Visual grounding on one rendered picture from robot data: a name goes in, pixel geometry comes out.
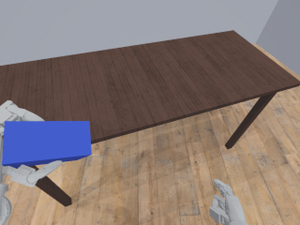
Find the left robot hand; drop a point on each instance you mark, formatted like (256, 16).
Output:
(24, 175)

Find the robot left forearm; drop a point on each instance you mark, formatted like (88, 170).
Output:
(5, 204)

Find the right robot hand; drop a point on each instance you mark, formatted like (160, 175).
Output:
(228, 210)

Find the sponge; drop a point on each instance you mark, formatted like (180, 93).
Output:
(32, 143)

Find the table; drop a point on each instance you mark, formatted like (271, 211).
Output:
(129, 89)

